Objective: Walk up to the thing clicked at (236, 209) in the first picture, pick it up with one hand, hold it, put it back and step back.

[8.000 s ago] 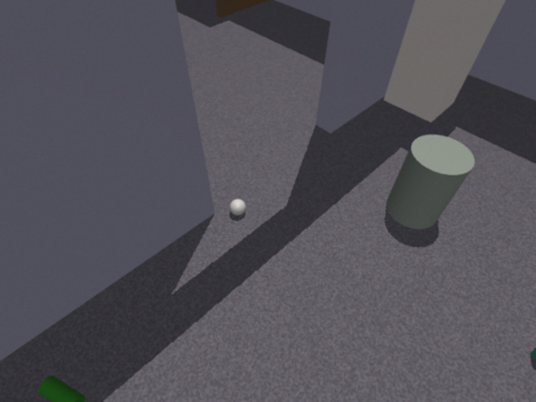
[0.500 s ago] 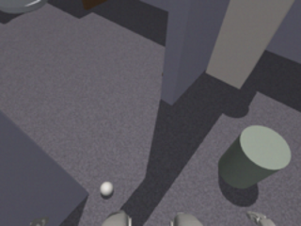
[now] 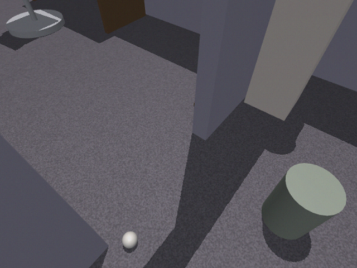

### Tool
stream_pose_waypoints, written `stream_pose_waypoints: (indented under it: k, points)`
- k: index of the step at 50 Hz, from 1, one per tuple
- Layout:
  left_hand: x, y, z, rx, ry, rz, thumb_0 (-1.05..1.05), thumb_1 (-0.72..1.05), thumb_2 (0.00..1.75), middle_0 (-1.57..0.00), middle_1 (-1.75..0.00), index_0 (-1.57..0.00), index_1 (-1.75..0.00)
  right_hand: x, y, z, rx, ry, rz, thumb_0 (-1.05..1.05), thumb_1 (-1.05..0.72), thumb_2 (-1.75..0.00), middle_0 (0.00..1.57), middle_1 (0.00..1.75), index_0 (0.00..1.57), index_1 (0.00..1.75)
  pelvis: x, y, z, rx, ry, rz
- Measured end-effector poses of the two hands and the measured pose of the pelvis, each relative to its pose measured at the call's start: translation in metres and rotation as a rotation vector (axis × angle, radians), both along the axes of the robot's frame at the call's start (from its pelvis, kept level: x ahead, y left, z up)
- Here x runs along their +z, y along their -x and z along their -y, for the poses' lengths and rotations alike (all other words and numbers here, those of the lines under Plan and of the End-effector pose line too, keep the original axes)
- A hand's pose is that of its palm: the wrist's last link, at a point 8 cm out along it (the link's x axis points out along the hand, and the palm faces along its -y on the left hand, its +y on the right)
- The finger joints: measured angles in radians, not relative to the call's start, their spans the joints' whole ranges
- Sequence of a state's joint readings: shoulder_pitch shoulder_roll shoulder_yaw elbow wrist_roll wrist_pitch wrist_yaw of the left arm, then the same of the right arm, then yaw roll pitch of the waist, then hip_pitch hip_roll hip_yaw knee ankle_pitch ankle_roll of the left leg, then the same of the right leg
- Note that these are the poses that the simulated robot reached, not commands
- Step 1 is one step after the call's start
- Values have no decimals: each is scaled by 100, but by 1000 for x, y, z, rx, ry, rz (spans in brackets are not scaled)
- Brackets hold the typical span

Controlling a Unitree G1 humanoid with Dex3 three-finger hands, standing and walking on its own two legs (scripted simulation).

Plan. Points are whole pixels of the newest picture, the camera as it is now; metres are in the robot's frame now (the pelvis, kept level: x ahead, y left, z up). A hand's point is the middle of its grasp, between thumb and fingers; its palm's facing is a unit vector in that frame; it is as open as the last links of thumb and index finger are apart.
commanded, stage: stand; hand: left
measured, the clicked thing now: (129, 239) +0.36 +0.25 -0.73
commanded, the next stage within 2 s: none
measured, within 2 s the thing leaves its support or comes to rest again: neither
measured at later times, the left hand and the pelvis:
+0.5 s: hand out of the picture +0.13 +0.24 -0.14, palm faces -0.02 -0.94 -0.34, open 7.4 cm; pelvis +0.03 -0.01 +0.01, yaw +0 degrees
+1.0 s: hand out of the picture +0.11 +0.24 -0.14, palm faces -0.02 -0.94 -0.34, open 7.4 cm; pelvis +0.04 -0.01 +0.01, yaw +0 degrees
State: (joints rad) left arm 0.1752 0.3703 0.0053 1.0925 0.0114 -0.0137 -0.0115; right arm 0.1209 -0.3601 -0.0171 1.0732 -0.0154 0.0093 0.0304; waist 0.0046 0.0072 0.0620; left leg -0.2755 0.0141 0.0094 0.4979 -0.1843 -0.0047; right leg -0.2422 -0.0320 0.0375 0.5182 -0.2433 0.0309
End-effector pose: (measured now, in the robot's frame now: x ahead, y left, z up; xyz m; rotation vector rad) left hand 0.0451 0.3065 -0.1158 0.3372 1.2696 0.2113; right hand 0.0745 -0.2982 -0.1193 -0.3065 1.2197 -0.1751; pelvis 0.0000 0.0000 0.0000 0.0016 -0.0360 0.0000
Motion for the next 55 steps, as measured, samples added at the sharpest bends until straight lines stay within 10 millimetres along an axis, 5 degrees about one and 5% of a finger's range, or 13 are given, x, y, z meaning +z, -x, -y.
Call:
stream_pose_waypoints:
  k: [11, 23, 55]
  points:
    - [5, -45, 22, -21, 36, 54, 0, 90, 90, -20, -30, -20, -30, 8, -17, 5, -35, -4, 17, 0, -90, -90, 20, 30, 20, 30, 9, -20, 8, 0, -1, 7]
    - [12, -79, 24, -29, 24, 98, 0, 90, 90, -20, -30, -20, -30, 15, -37, 16, -38, 17, 37, 0, -90, -90, 20, 30, 20, 30, 12, -31, 13, -2, 2, 4]
    - [8, -58, 17, -4, 23, 27, 0, 90, 90, -20, -30, -20, -30, 12, -34, 7, -32, 11, -8, 0, -90, -90, 20, 30, 20, 30, 13, -36, 8, -3, 1, -4]
